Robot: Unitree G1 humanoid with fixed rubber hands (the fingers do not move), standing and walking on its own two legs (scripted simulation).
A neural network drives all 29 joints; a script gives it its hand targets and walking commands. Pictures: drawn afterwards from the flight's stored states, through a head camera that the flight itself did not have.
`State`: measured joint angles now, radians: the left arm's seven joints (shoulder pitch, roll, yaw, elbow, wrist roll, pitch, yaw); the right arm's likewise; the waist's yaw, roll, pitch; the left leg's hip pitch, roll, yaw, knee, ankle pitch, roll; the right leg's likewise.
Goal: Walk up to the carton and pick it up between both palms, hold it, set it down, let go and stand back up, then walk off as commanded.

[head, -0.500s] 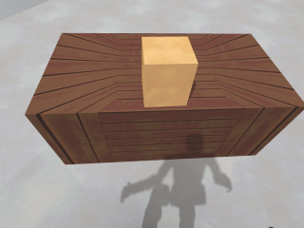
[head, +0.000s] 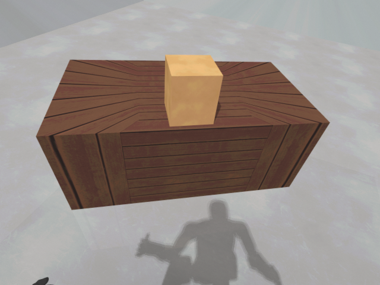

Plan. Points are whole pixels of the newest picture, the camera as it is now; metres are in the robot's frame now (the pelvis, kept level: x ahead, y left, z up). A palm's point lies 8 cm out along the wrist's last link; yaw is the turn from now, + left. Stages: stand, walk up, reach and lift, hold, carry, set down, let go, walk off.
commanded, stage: walk off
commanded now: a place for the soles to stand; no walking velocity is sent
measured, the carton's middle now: (190, 90) +0.96 -0.06 -0.07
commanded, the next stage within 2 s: none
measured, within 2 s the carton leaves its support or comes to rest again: neither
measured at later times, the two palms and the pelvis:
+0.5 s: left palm out of the picture +0.04 +0.27 -0.09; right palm out of the picture +0.11 -0.37 -0.05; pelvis +0.01 -0.05 +0.01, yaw +0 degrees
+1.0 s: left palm (60, 240) +0.29 +0.30 -0.10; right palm out of the picture +0.16 -0.33 -0.09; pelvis +0.16 -0.03 -0.01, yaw -2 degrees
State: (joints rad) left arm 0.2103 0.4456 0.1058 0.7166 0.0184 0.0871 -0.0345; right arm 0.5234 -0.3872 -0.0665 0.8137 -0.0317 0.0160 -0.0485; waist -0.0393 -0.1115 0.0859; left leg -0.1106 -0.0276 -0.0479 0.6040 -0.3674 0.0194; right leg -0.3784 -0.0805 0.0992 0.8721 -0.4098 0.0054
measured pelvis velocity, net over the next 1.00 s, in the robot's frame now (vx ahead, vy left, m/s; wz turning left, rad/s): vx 0.16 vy -0.03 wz -0.04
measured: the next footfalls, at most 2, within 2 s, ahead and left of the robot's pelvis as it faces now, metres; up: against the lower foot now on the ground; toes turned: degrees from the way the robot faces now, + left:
right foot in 0.38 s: +0.05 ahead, -0.15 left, +0.00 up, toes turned -3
left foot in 0.88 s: +0.24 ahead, +0.11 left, +0.00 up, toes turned -8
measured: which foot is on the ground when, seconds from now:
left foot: down 0.00-0.40, up 0.42-0.86, down 0.88-1.00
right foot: up 0.00-0.36, down 0.38-0.88, up 0.90-1.00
